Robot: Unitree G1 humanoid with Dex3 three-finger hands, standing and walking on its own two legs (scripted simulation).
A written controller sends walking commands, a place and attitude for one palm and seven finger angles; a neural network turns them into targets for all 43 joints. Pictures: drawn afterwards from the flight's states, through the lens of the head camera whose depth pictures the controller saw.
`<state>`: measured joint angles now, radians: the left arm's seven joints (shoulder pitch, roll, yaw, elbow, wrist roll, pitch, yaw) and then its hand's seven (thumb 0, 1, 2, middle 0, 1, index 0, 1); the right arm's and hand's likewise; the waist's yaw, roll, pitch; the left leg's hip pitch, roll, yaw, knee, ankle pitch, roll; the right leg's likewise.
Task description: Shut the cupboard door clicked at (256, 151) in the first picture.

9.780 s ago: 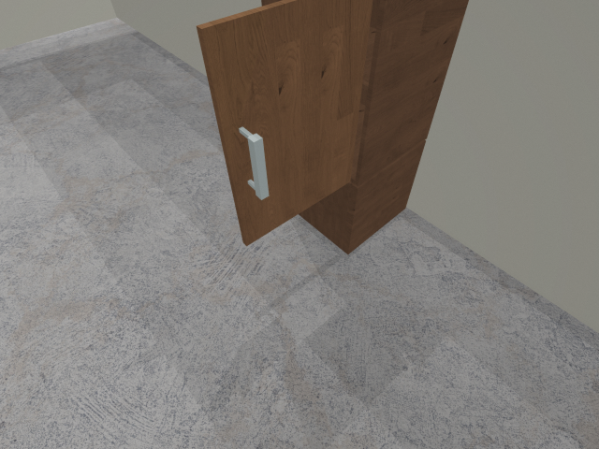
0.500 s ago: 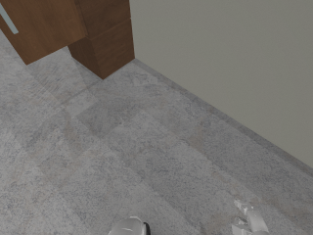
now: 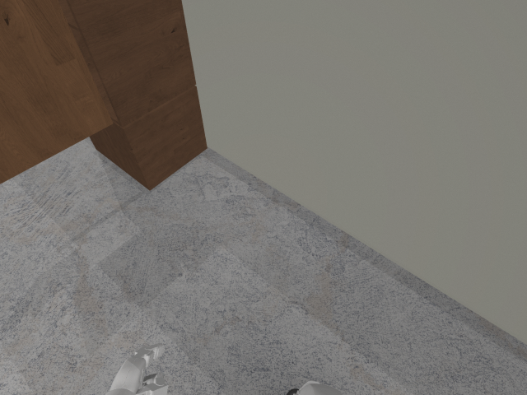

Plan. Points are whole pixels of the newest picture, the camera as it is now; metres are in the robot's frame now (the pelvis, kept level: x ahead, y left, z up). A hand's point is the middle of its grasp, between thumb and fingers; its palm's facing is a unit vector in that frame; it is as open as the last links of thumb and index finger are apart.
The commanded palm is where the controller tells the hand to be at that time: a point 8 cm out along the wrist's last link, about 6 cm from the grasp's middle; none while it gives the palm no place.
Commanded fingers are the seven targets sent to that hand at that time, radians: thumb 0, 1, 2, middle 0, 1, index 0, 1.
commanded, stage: walk to a spot facing it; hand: left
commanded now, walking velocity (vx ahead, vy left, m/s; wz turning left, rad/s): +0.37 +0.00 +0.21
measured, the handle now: out of the picture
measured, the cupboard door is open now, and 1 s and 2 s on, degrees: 88 88 88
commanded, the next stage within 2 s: turn to face it in 0.78 s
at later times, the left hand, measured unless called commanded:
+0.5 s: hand out of the picture +0.07 +0.13 -0.16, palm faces +0.27 -0.95 -0.13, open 7.3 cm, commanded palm none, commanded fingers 0.00 0.90 0.90 -0.20 -0.30 -0.20 -0.30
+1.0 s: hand (138, 233) +0.47 +0.28 -0.15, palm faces +0.15 -0.97 -0.20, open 7.4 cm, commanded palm none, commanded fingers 0.00 0.90 0.90 -0.20 -0.30 -0.20 -0.30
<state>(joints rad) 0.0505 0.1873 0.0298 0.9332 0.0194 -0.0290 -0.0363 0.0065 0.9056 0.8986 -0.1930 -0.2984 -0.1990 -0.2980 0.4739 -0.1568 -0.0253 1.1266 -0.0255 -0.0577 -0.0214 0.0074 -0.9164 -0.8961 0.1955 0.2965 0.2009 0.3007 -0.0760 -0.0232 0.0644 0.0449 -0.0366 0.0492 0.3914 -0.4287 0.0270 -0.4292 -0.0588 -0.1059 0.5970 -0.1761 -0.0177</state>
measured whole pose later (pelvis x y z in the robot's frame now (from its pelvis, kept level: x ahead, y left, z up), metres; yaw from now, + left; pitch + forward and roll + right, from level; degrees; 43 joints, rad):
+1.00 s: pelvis +0.39 +0.07 +0.02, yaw +10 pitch -1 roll +0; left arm 0.10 0.22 0.04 1.00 0.02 0.00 -0.01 0.01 0.92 0.90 -0.19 -0.30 -0.20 -0.30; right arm 0.39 -0.15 -0.02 1.11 -0.02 -0.06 -0.03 0.00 -0.93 -0.90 0.19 0.30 0.20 0.30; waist -0.05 -0.03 0.07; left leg -0.03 -0.03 0.14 0.32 -0.29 0.06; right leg -0.53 -0.09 -0.07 0.76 -0.14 0.01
